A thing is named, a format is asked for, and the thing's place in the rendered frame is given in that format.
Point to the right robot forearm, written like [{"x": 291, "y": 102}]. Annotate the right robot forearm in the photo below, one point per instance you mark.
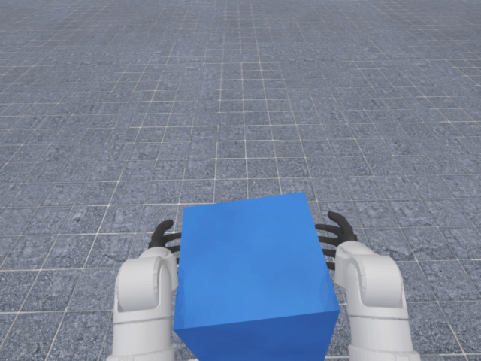
[{"x": 375, "y": 294}]

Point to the carton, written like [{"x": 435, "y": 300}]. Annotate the carton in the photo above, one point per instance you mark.
[{"x": 253, "y": 282}]

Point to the left robot forearm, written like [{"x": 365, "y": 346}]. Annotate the left robot forearm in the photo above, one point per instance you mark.
[{"x": 142, "y": 299}]

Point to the robot left hand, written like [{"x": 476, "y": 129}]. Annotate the robot left hand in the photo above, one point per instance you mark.
[{"x": 159, "y": 239}]

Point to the robot right hand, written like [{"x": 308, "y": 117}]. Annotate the robot right hand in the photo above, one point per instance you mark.
[{"x": 344, "y": 233}]

